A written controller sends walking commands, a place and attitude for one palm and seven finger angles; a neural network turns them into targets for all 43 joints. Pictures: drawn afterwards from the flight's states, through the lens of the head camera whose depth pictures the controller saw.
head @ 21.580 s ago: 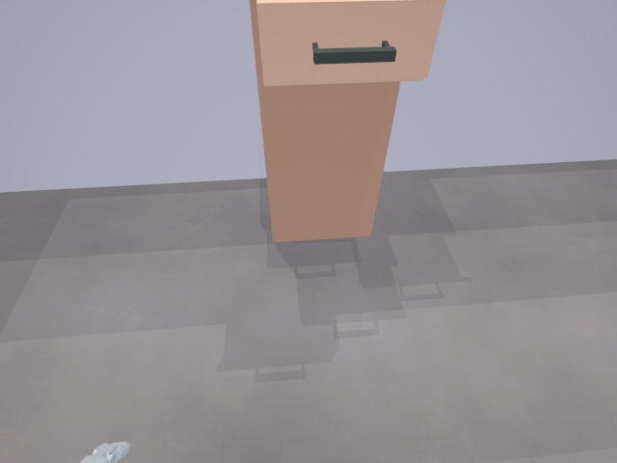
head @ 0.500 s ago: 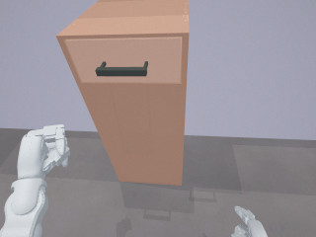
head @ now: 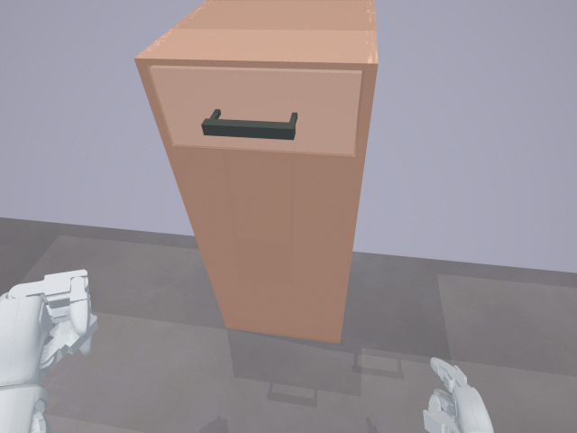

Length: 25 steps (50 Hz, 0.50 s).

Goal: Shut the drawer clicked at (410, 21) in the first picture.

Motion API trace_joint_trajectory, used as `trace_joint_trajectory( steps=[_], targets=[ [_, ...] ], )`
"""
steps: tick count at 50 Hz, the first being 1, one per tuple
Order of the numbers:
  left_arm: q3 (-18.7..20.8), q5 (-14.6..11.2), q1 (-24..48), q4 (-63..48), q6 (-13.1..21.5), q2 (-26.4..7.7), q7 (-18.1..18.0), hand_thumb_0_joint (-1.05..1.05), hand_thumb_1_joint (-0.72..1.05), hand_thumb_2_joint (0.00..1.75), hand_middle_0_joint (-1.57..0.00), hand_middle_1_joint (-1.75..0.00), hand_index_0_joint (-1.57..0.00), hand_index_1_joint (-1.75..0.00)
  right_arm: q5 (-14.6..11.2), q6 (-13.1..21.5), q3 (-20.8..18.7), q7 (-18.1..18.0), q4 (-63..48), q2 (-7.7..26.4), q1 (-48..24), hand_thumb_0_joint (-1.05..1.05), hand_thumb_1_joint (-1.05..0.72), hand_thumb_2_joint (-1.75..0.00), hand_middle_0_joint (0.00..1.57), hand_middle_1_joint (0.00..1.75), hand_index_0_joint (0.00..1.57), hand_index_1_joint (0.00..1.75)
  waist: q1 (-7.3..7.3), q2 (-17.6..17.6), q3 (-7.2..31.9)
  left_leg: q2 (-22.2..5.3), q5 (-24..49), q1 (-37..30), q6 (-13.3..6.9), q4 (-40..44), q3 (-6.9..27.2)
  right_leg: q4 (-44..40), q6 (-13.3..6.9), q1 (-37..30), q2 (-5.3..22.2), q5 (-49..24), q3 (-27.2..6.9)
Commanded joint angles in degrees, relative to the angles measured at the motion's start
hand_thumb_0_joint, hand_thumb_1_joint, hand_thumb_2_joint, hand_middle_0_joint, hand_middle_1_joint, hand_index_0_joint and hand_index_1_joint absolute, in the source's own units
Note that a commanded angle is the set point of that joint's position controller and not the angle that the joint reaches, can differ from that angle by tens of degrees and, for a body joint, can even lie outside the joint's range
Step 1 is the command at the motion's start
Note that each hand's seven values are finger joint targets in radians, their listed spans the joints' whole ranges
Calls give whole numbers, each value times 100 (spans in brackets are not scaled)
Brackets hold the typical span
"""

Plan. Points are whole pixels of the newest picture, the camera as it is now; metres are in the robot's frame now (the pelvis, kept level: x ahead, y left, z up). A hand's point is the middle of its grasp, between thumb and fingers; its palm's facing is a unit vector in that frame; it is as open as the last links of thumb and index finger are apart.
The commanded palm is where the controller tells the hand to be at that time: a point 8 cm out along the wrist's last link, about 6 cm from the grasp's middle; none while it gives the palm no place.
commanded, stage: step back with the hand held close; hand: left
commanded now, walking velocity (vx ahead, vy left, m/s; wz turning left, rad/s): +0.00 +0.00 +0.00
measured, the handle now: (251, 122) +0.60 +0.15 +0.15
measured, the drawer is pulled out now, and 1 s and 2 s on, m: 0.00 0.00 0.00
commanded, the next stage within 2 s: stop stepping back and stand still in 1.20 s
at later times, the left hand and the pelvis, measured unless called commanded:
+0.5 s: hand (70, 339) +0.16 +0.25 +0.14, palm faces +0.25 -0.83 -0.50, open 3.3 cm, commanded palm +0.10 +0.30 +0.17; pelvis -0.04 +0.02 -0.01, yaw -2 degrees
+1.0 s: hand out of the picture +0.08 +0.30 +0.16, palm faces +0.37 -0.80 -0.47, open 3.3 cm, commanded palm +0.01 +0.33 +0.17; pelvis -0.11 +0.05 -0.01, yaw +2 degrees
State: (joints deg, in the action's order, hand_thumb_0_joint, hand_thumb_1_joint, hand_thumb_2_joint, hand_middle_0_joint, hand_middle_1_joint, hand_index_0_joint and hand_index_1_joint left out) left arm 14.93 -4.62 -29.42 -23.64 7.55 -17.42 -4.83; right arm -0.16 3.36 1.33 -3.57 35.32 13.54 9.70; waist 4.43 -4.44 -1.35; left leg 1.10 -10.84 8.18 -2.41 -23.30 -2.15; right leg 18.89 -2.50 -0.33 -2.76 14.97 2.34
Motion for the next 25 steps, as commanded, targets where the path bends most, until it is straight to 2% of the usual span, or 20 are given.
trace_joint_trajectory(
  steps=[1,2,3,4,5,6,8,10,12,15,16,17,20,21,22,25],
  targets=[
    [750,-9,412,-1419,345,-1158,-132,0,90,90,-140,-160,-140,-160,-4,357,-219,-62,-909,603,-677,0,-90,-90,20,30,20,30,-46,41,516,-212,986,-889,8,175,334,-429,125,834,233,-1077,-335],
    [692,-25,347,-1437,332,-1074,-128,0,90,90,-140,-160,-140,-160,-2,344,-193,-47,-928,573,-666,0,-90,-90,20,30,20,30,-46,-32,475,-216,1026,-829,27,208,362,-367,113,788,245,-1116,-310],
    [1646,43,1113,-2156,557,-2128,-166,0,90,90,-140,-160,-140,-160,-91,209,-236,-6,-1201,757,-648,0,-90,-90,20,30,20,30,-225,-86,174,-328,783,-499,-144,2,468,-509,218,1296,473,-1515,-846],
    [1322,26,509,-1624,575,-1633,-107,0,90,90,-140,-160,-140,-160,-33,118,-238,-13,-1052,666,-621,0,-90,-90,20,30,20,30,-264,132,190,-312,894,-436,-150,-95,514,-461,209,1300,584,-1673,-793],
    [1085,50,153,-1426,519,-1391,-67,0,90,90,-140,-160,-140,-160,-32,37,-252,8,-1089,668,-625,0,-90,-90,20,30,20,30,-269,242,157,-343,1087,-487,-152,-112,468,-430,267,1391,591,-1803,-776],
    [1117,61,82,-1453,513,-1404,-59,0,90,90,-140,-160,-140,-160,-28,-24,-278,17,-1144,715,-621,0,-90,-90,20,30,20,30,-271,166,250,-355,1350,-531,-140,-123,438,-362,304,1399,566,-1987,-727],
    [883,61,-287,-1303,453,-1143,-28,0,90,90,-140,-160,-140,-160,-56,-153,-320,39,-1203,733,-516,0,-90,-90,20,30,20,30,-311,95,563,-491,1977,-602,-132,-155,431,-71,347,1319,532,-2083,-565],
    [898,57,-474,-1347,419,-1167,-31,0,90,90,-140,-160,-140,-160,-82,-244,-368,37,-1285,748,-473,0,-90,-90,20,30,20,30,-319,95,866,-606,2402,-684,-133,-156,428,159,375,1281,469,-2066,-455],
    [990,32,-645,-1325,382,-1242,-54,0,90,90,-140,-160,-140,-160,-100,-324,-379,15,-1351,714,-502,0,-90,-90,20,30,20,30,-310,287,989,-662,2580,-607,-142,-128,466,310,387,1241,428,-2020,-380],
    [1177,2,-685,-1540,390,-1435,-107,0,90,90,-140,-160,-140,-160,-139,-410,-413,-6,-1458,675,-517,0,-90,-90,20,30,20,30,-314,565,1060,-686,2291,-332,-151,-158,471,425,410,1221,468,-1957,-445],
    [1355,1,-650,-1696,422,-1646,-150,0,90,90,-140,-160,-140,-160,-128,-419,-423,-25,-1458,697,-554,0,-90,-90,20,30,20,30,-294,476,1121,-667,2152,-285,-153,-161,467,434,402,1220,479,-1921,-482],
    [1298,-9,-762,-1724,437,-1553,-174,0,90,90,-140,-160,-140,-160,-145,-430,-419,-33,-1483,644,-522,0,-90,-90,20,30,20,30,-313,479,1110,-682,2081,-143,-158,-177,487,500,382,1170,511,-1922,-500],
    [1294,5,-736,-2016,496,-1579,-229,0,90,90,-140,-160,-140,-160,-143,-388,-438,-49,-1526,680,-442,0,-90,-90,20,30,20,30,-329,222,1080,-709,1745,131,-164,-159,541,634,351,1183,497,-1675,-595],
    [1442,18,-706,-2100,520,-1743,-264,0,90,90,-140,-160,-140,-160,-112,-360,-454,-71,-1501,716,-468,0,-90,-90,20,30,20,30,-304,85,1103,-729,1541,249,-177,-110,579,652,364,1157,479,-1506,-597],
    [1301,11,-773,-2053,528,-1570,-272,0,90,90,-140,-160,-140,-160,-119,-341,-431,-75,-1499,679,-424,0,-90,-90,20,30,20,30,-333,43,1017,-760,1339,434,-188,-57,647,689,345,1130,480,-1322,-607],
    [1267,77,-735,-2098,608,-1516,-314,0,90,90,-140,-160,-140,-160,-111,-214,-454,-86,-1477,737,-351,0,-90,-90,20,30,20,30,-371,-185,823,-841,335,919,-226,152,797,784,296,1105,392,-745,-643]
  ],
)
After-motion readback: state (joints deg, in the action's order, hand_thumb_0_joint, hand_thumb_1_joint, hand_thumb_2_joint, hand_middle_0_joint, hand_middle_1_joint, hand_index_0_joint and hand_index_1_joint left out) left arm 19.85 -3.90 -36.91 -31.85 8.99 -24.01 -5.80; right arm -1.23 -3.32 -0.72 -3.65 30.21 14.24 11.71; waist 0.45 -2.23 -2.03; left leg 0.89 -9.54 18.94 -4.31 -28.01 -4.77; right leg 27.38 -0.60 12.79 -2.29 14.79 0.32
